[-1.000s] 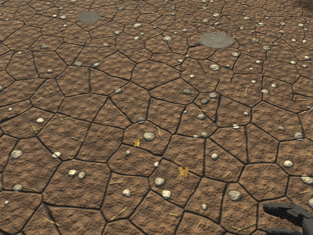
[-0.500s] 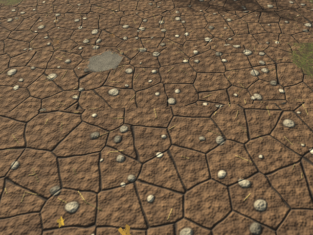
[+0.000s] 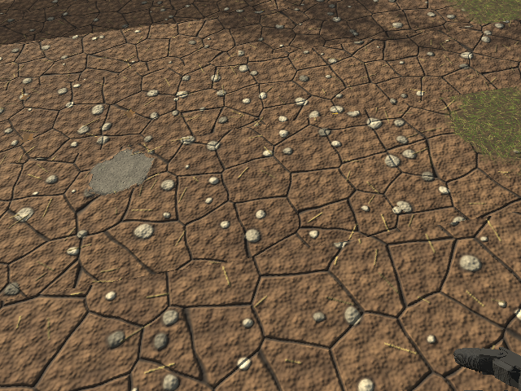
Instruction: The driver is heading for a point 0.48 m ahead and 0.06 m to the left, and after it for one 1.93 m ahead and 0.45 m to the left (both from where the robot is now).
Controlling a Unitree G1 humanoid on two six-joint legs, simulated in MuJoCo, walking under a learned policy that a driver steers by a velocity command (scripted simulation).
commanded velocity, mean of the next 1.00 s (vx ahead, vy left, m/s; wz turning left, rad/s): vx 0.33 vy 0.00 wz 0.09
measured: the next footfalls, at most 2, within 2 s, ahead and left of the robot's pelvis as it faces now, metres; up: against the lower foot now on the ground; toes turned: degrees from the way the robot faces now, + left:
left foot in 0.04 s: +0.20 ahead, +0.13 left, +0.00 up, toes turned -5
right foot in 0.50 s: +0.45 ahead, -0.14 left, +0.00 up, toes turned -8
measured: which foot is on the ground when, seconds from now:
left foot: up 0.00-0.02, down 0.04-0.54, up 0.56-0.94, down 0.96-1.00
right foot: down 0.00-0.06, up 0.08-0.48, down 0.50-0.98, up 1.00-1.00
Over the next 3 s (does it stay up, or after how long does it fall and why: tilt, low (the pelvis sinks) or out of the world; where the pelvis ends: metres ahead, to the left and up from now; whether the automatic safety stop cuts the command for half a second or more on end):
stays up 0.47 -0.04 0.00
